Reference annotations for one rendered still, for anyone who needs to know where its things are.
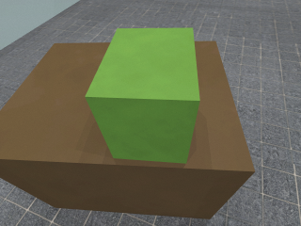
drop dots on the carton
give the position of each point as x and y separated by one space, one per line
145 95

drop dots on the pedestal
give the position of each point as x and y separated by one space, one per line
52 147

